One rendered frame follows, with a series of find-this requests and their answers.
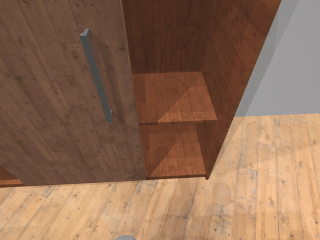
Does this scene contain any wardrobe door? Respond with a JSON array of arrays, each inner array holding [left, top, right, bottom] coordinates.
[[0, 165, 17, 180], [0, 0, 147, 186]]

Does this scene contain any handle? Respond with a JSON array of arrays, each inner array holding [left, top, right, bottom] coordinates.
[[79, 28, 113, 123]]

